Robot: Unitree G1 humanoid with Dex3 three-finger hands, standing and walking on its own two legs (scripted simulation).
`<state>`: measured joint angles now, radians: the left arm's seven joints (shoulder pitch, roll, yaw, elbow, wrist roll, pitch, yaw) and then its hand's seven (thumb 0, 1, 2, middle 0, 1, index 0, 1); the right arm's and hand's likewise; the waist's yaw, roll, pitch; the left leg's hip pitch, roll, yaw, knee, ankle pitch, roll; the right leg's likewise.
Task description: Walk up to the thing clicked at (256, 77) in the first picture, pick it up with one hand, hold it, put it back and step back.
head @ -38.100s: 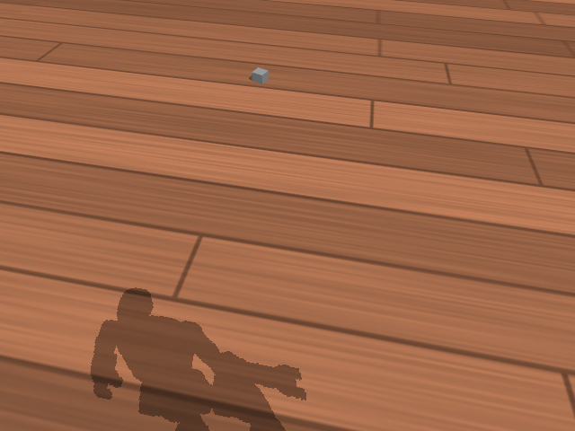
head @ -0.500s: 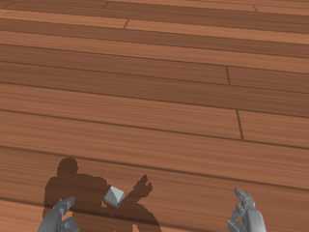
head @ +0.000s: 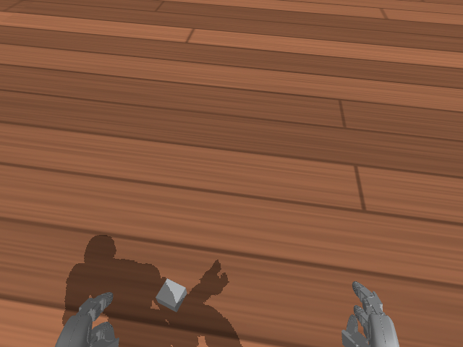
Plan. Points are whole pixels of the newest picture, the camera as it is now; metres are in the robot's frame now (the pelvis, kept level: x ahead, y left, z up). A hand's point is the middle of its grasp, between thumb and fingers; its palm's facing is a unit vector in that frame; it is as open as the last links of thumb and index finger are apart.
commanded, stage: home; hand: left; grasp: from above
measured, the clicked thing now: (171, 295) +0.44 +0.20 -0.68
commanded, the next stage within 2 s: stand in 0.42 s
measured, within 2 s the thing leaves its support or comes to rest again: neither
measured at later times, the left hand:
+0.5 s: hand (114, 343) +0.16 +0.18 -0.05, palm faces +0.04 -0.98 -0.21, open 7.4 cm
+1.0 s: hand out of the picture +0.05 +0.24 -0.11, palm faces +0.04 -0.95 -0.32, open 7.4 cm
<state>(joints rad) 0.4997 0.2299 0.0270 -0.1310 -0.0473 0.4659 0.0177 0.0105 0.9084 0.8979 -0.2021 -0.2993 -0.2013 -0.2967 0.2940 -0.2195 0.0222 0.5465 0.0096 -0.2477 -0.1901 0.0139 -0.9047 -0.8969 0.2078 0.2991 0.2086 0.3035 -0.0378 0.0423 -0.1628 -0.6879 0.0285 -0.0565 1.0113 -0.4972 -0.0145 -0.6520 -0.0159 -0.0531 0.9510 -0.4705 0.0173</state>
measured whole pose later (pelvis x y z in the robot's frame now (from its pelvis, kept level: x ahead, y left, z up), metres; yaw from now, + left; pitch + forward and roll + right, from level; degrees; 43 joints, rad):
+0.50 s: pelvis +0.00 +0.00 +0.00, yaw +0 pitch +10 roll -2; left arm 0.51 0.23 0.03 -0.14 -0.05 0.47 0.02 0.01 0.91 0.90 -0.20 -0.30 -0.20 -0.30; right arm 0.29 -0.22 0.02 0.54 0.01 -0.24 -0.18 0.01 -0.90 -0.90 0.21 0.30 0.21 0.30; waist -0.04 0.05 -0.17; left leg -0.69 0.03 -0.06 1.02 -0.50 -0.01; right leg -0.66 -0.02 -0.05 0.95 -0.47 0.02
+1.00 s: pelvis +0.00 +0.01 +0.05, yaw +1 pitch -2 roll +0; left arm 0.23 0.28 0.04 0.98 0.04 0.02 0.03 0.01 0.91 0.90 -0.20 -0.30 -0.20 -0.30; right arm 0.19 -0.29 -0.05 1.01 -0.04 -0.01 -0.02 0.01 -0.91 -0.90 0.21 0.30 0.21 0.30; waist 0.02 0.00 0.05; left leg -0.23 -0.01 -0.03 0.56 -0.29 0.01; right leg -0.21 -0.05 -0.04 0.53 -0.29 0.03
